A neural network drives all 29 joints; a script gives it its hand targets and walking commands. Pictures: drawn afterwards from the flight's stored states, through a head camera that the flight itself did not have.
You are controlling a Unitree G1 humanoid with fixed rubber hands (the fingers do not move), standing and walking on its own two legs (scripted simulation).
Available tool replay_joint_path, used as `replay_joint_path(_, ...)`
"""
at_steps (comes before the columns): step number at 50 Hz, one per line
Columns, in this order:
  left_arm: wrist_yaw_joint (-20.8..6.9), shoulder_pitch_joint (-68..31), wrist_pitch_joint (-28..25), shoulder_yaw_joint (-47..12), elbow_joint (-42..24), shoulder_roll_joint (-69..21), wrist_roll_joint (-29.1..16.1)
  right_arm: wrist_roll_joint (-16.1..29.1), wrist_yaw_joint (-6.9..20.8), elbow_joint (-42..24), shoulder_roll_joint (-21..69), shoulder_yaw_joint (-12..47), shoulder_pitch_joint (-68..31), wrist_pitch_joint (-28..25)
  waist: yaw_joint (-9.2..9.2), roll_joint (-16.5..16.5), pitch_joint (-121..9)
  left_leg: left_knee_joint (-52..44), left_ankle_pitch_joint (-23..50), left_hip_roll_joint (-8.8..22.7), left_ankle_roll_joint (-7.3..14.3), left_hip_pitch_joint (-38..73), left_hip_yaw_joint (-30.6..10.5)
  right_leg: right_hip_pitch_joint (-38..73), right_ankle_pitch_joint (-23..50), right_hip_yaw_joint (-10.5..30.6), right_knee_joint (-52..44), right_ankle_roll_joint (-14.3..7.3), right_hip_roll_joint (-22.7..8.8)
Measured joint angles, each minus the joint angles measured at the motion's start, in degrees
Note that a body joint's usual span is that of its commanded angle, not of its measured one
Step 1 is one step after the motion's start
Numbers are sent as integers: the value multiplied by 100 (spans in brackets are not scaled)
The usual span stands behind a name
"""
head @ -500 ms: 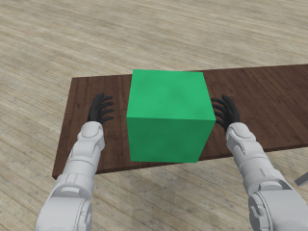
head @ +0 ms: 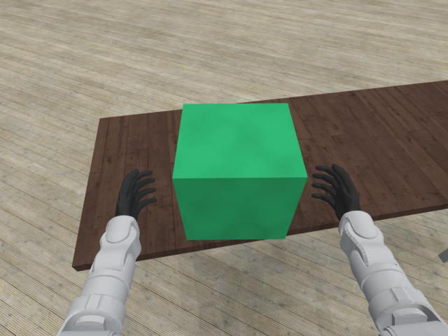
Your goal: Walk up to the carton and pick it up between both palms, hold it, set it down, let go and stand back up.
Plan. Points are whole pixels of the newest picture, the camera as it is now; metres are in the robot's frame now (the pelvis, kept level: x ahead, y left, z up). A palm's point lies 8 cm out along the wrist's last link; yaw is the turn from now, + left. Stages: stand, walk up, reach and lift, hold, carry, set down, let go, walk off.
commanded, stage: set down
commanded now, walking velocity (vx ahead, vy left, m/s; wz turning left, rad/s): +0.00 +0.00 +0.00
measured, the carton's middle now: (235, 173) +0.46 +0.01 +0.01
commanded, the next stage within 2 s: let go in 1.64 s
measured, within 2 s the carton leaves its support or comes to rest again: neither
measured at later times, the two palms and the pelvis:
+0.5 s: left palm (128, 229) +0.32 +0.21 +0.03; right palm (353, 234) +0.31 -0.20 +0.03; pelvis +0.00 +0.00 +0.00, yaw -1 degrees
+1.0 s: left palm (121, 267) +0.27 +0.22 -0.02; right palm (353, 269) +0.27 -0.20 -0.02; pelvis +0.01 +0.00 +0.01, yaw -1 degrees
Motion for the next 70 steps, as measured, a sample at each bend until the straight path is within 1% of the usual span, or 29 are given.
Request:
replay_joint_path(3, -108, 262, -64, 56, -253, -5, 80, 139, -21, -178, -32, 208, 226, -105, -15, -37, 44, -118, 26, 1, -12, 182, 20, 156, 13, 18, -79, -4, 1)
replay_joint_path(8, -238, 824, -12, 71, -590, -24, 190, 139, -56, -430, -2, 351, 768, -202, -44, -78, 120, -299, 52, -8, -31, 556, 32, 505, 15, 26, -215, -18, -4)
replay_joint_path(11, -164, 941, 65, -44, -537, 30, 40, 68, -37, -527, 30, 246, 967, -92, -41, -87, 152, -286, 33, -8, -33, 633, 35, 569, -20, 27, -172, -30, -5)
replay_joint_path(15, -34, 944, 32, -188, -524, 102, -153, 3, 2, -718, 61, 145, 1091, 56, -44, -88, 166, -259, 32, -5, -39, 633, 36, 551, -38, 29, -111, -41, -2)
replay_joint_path(18, -35, 874, -68, -204, -469, 121, -173, -16, -5, -804, 79, 181, 1102, 69, -34, -89, 203, -282, 45, -1, -38, 686, 57, 581, -33, 52, -104, -40, 2)
replay_joint_path(22, -100, 822, -36, -184, -403, 110, -106, -44, -36, -709, 120, 260, 1056, 77, -43, -76, 230, -350, 71, -9, -36, 808, 78, 682, -18, 72, -141, -37, -6)
replay_joint_path(29, -228, 1097, 197, -73, -587, -32, 176, -220, -128, -662, 149, 277, 1263, -1, -12, -21, 376, -474, 76, -28, -20, 1170, 122, 1036, 9, 113, -280, -8, -25)
replay_joint_path(32, -165, 1225, 322, -103, -656, -41, 144, -245, -106, -673, 145, 214, 1367, 66, 13, -12, 433, -485, 67, -33, -14, 1255, 140, 1118, 6, 129, -294, -4, -31)
replay_joint_path(36, -114, 1476, 342, -127, -827, -39, 173, -309, -64, -824, 148, 189, 1599, 91, 29, -21, 493, -498, 57, -31, -8, 1330, 150, 1203, 16, 139, -339, -1, -29)
replay_joint_path(42, -73, 1624, 380, -185, -744, 48, 144, -450, -37, -785, 208, 146, 1747, 173, 49, -78, 544, -440, 15, -30, -1, 1309, 168, 1181, -13, 158, -293, 5, -30)
replay_joint_path(45, -96, 1788, 366, -191, -848, 62, 230, -548, -43, -738, 259, 145, 1851, 119, 35, -100, 595, -413, -14, -28, -3, 1329, 161, 1229, -17, 151, -318, 8, -29)
replay_joint_path(51, -107, 2140, 582, -288, -1111, 53, 372, -745, 24, -614, 308, 49, 2082, 69, 22, -74, 681, -348, -90, -42, 8, 1375, 149, 1325, -50, 140, -347, 24, -45)
replay_joint_path(56, -165, 2482, 760, -323, -1428, 17, 509, -922, 54, -589, 279, -3, 2435, 42, 23, -14, 691, -303, -173, -59, 27, 1463, 155, 1444, -96, 144, -367, 53, -63)
replay_joint_path(60, -296, 2929, 834, -246, -1673, -42, 739, -1020, 70, -626, 252, 65, 2873, -113, -6, 27, 745, -351, -223, -71, 33, 1706, 172, 1702, -118, 159, -459, 67, -76)
replay_joint_path(62, -325, 3203, 944, -261, -1692, -70, 830, -1073, 100, -620, 250, 65, 3134, -183, -25, 52, 746, -366, -252, -72, 30, 1813, 177, 1820, -131, 162, -501, 67, -78)
replay_joint_path(65, -375, 3595, 1123, -309, -1532, -122, 956, -1234, 157, -507, 247, 24, 3472, -204, -60, 84, 781, -360, -299, -69, 27, 1948, 178, 1972, -156, 162, -534, 63, -75)
replay_joint_path(68, -325, 3909, 1188, -386, -1400, -153, 947, -1327, 207, -495, 260, -87, 3763, -176, -62, 93, 829, -297, -346, -58, 22, 1974, 176, 1994, -206, 161, -464, 56, -66)
replay_joint_path(70, -226, 4023, 1085, -458, -1410, -128, 857, -1373, 231, -643, 288, -185, 3911, -179, -46, 79, 846, -223, -371, -52, 21, 1903, 170, 1906, -254, 157, -351, 50, -61)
